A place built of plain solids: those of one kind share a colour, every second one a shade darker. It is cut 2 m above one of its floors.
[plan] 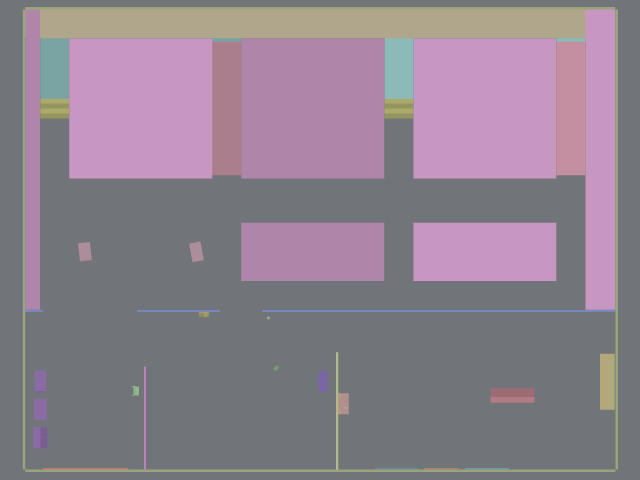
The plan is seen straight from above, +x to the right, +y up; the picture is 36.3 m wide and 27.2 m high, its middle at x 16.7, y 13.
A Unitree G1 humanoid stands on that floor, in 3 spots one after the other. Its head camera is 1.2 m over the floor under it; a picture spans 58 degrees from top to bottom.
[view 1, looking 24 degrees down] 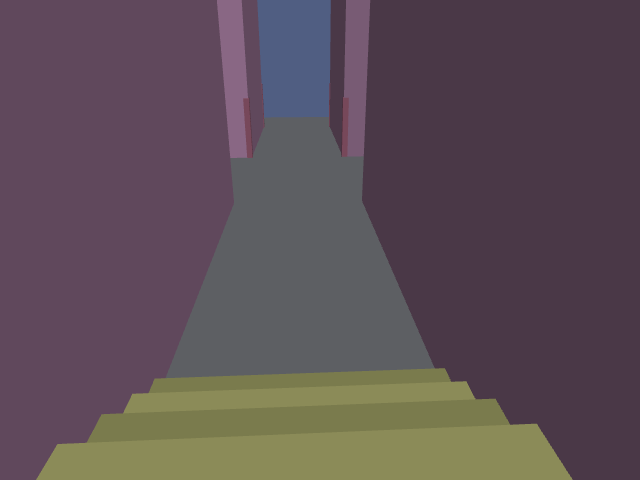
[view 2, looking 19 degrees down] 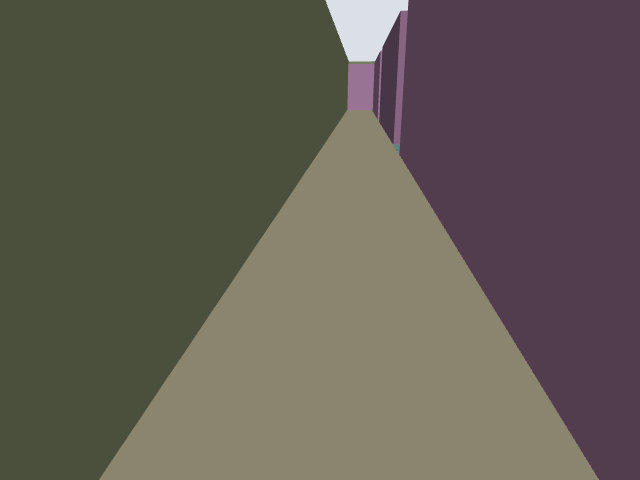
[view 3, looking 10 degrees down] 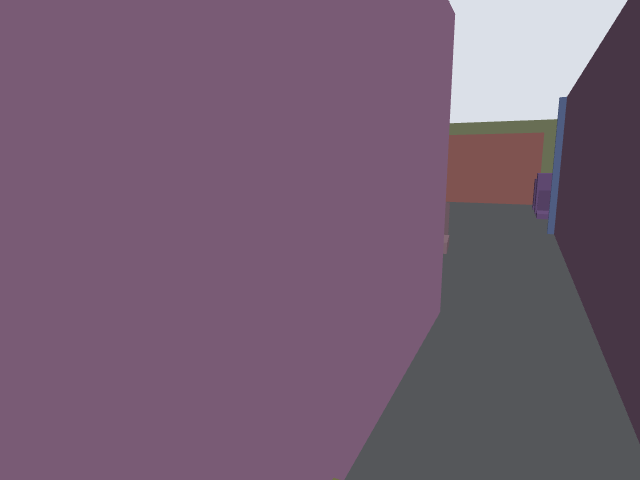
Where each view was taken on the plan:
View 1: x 21.16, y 21.81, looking -93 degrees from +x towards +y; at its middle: ground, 4.50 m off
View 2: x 1.67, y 25.25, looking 5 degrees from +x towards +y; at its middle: back_half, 3.69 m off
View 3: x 1.67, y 21.81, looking -65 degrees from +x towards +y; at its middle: units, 1.98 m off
